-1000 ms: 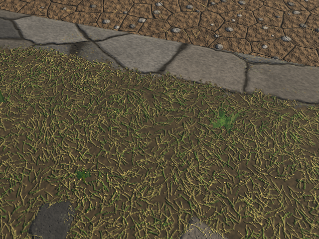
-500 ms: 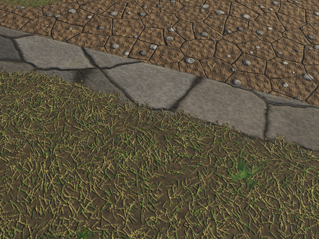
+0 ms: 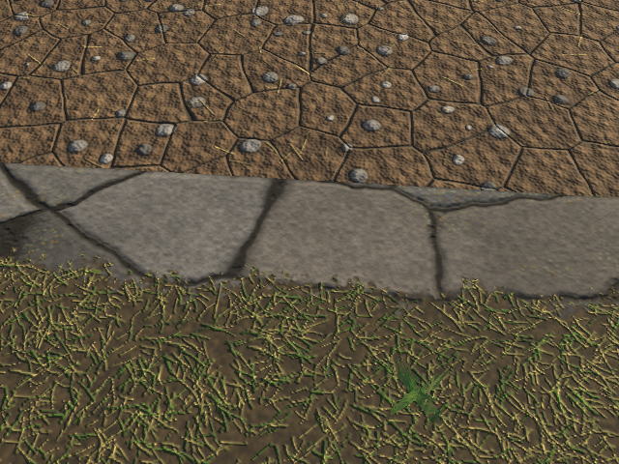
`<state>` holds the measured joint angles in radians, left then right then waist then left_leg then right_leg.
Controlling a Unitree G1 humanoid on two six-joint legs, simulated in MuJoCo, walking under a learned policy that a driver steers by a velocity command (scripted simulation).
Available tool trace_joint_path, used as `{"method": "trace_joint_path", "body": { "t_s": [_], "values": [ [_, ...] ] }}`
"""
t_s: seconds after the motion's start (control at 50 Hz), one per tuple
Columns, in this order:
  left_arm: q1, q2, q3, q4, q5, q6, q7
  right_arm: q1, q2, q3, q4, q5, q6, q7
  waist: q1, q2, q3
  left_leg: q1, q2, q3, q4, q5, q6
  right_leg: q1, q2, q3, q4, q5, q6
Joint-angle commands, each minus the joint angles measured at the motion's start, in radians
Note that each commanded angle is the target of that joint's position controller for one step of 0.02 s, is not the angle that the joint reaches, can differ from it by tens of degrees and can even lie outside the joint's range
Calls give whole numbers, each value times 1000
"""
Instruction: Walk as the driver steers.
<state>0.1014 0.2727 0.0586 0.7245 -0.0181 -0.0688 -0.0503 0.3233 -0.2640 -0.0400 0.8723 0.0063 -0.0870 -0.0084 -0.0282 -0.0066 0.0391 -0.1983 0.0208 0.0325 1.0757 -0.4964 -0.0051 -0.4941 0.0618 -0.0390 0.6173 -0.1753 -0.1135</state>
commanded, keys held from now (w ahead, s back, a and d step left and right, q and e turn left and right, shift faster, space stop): w+e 0.20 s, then w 0.74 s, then w+q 0.06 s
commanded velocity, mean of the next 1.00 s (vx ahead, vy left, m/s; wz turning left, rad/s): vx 0.50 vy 0.00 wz -0.23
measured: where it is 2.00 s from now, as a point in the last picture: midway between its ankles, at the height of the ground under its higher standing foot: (369, 294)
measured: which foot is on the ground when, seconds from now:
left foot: up 0.00-0.40, down 0.42-0.96, up 0.98-1.00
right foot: down 0.00-0.44, up 0.46-0.92, down 0.94-1.00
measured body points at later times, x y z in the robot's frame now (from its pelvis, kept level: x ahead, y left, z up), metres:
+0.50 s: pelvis +0.29 +0.02 +0.01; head +0.32 +0.02 +0.46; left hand +0.40 +0.29 -0.12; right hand +0.43 -0.26 -0.07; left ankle +0.39 +0.11 -0.72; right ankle +0.12 -0.07 -0.65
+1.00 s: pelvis +0.54 -0.08 +0.01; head +0.57 -0.09 +0.46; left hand +0.81 +0.11 -0.06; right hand +0.48 -0.35 -0.13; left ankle +0.42 +0.10 -0.66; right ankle +0.60 -0.19 -0.72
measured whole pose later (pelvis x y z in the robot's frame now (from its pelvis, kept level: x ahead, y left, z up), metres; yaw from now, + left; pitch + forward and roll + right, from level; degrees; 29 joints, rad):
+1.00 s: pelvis +0.54 -0.08 +0.01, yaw -12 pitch +3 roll +1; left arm 0.07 0.25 0.04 0.66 0.00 -0.09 -0.03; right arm 0.39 -0.29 -0.04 0.87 0.02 -0.07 0.00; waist -0.06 0.01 0.02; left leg -0.21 0.00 -0.05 0.92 -0.48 0.02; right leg -0.46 0.01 -0.03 0.56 -0.15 -0.06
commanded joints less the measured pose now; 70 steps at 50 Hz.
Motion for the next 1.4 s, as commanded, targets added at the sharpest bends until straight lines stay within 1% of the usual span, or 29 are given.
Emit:
{"method": "trace_joint_path", "body": {
  "t_s": [0.02,0.06,0.14,0.22,0.3,0.36,0.4,0.42,0.44,0.46,0.48,0.52,0.54,0.6,0.7,0.8,0.86,0.9,0.92,0.94,0.96,0.98,1.0,1.04,1.06,1.18,1.26,1.34,1.4],
  "values": [
    [214,150,49,-20,-1,-6,19,-96,-141,-20,-149,21,-80,10,101,-5,-188,-603,50,-132,236,117,33,646,-310,555,-314,66,-219],
    [119,104,33,-58,14,-4,22,-85,-146,-35,-149,-12,-61,0,25,9,-113,-468,94,-128,118,179,13,412,-246,428,-360,225,-194],
    [138,142,45,-61,6,-10,40,-111,-98,-30,-187,-27,-23,-6,3,-21,-68,-429,86,-89,-68,273,-46,250,-197,326,-405,341,-196],
    [202,153,49,-43,-5,3,58,-265,-60,-14,-228,-23,-27,1,65,-57,-54,-367,28,-70,-393,543,-54,220,-128,258,-376,262,-125],
    [281,142,41,-8,-7,6,59,-358,-78,-14,-255,-6,-43,25,116,-81,-46,-335,7,-76,-531,617,-28,314,-181,319,-334,170,-107],
    [289,150,43,3,0,13,62,-356,-113,-27,-269,-6,-54,34,100,-99,-39,-335,1,-80,-585,490,19,431,-237,390,-264,216,-90],
    [259,145,41,-3,2,19,62,-236,-140,-45,-241,-10,-60,29,29,-110,-84,-170,-27,-42,-644,456,67,448,-203,372,-148,420,-61],
    [241,114,27,-18,10,17,58,-101,-178,-59,-219,-22,-64,23,-35,-82,-199,56,51,-108,-609,502,123,378,-151,327,36,440,-31],
    [324,62,8,-32,9,6,58,51,-259,-82,-199,-34,-61,19,-51,95,-358,440,248,-403,-587,475,255,78,-28,224,372,195,37],
    [391,49,-3,-19,-5,-4,57,133,-238,-85,-150,-9,-47,29,-52,325,-416,582,381,-752,-716,264,347,-168,45,189,619,-380,79],
    [318,131,14,-25,-17,-10,54,99,-166,-62,-160,10,-42,30,-67,199,-280,495,361,-741,-760,85,306,-280,-15,240,704,-363,73],
    [156,130,14,-67,-1,-13,49,-22,-119,-42,-177,-6,-26,28,-35,48,-71,222,278,-506,-814,187,252,-283,-101,159,639,-210,74],
    [145,121,19,-69,12,-12,49,-52,-99,-34,-180,-12,-27,30,-8,52,-46,144,244,-445,-839,273,242,-243,-135,152,573,-163,76],
    [188,70,11,-56,10,0,46,-62,-103,-33,-166,-8,-33,34,30,103,-51,47,190,-319,-892,433,245,-156,-159,113,468,-116,94],
    [39,32,-6,-92,16,-8,45,-17,-155,-46,-127,4,-22,20,-9,76,-32,49,163,-182,-928,557,229,-154,-164,79,167,119,119],
    [-108,35,-7,-132,1,-19,25,71,-174,-47,-78,16,-4,18,-64,81,-1,106,180,-156,-898,519,206,-100,-123,54,-27,225,112],
    [-143,55,-1,-156,-2,-28,10,85,-189,-52,-59,20,11,13,-53,93,11,191,224,-180,-849,559,188,-97,-110,53,-87,135,77],
    [-63,83,13,-139,3,-33,9,59,-206,-56,-56,21,22,7,8,102,-31,209,217,-161,-751,740,163,39,-77,23,-137,94,44],
    [60,120,34,-100,9,-32,16,54,-193,-50,-58,19,25,5,68,85,-111,179,171,-118,-608,869,139,224,-55,3,-159,107,16],
    [242,182,56,-63,19,-30,27,42,-153,-32,-79,3,23,3,144,33,-249,23,123,-74,-357,753,101,512,-173,122,-116,150,-43],
    [338,285,79,-50,33,-23,33,148,-45,4,-105,-2,3,7,125,-214,-386,-395,-36,-19,37,257,26,895,-431,551,-159,36,-195],
    [368,206,60,-41,21,-18,31,137,-95,-5,-85,14,-15,12,150,-230,-431,-532,-47,-156,183,-81,28,902,-475,754,-274,-94,-223],
    [304,160,42,-42,15,-18,33,52,-166,-27,-106,39,-21,16,144,-152,-261,-604,4,-167,230,-17,37,769,-444,605,-296,-121,-172],
    [175,97,21,-47,19,-20,29,-35,-150,-30,-121,24,-10,13,83,-67,-104,-551,78,-129,135,136,32,505,-357,381,-363,-29,-115],
    [137,76,15,-45,25,-29,26,-18,-139,-36,-115,19,5,10,48,-89,-73,-494,104,-138,96,186,27,418,-325,307,-403,17,-96],
    [89,108,30,6,41,-52,43,-24,-77,-36,-129,5,44,1,-8,-64,-21,-444,77,-130,-74,387,-21,306,-288,10,-433,575,-80],
    [110,138,35,26,29,-26,74,-162,-37,-21,-186,-2,39,33,49,-58,-29,-362,53,-39,-350,590,-11,337,-264,-101,-402,592,-51],
    [121,173,49,43,4,12,86,-200,-74,-38,-245,-3,49,62,52,-68,-47,-377,39,-20,-439,470,29,476,-328,-95,-297,617,-38],
    [83,183,57,29,-13,39,100,-70,-131,-69,-238,-6,47,70,-22,-60,-111,-207,-37,36,-544,403,89,484,-300,-120,-36,740,10]
  ]
}}
Next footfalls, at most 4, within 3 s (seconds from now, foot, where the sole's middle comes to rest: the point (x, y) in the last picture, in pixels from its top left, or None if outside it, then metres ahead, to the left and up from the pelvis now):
0.42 left None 0.43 0.10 -0.76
0.94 right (406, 369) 0.64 -0.20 -0.76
1.42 left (317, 275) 0.90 -0.01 -0.76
1.82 right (416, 286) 0.86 -0.25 -0.76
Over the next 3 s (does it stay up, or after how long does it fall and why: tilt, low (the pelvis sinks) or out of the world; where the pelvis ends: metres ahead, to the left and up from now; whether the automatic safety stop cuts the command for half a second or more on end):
stays up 1.02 -0.09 0.02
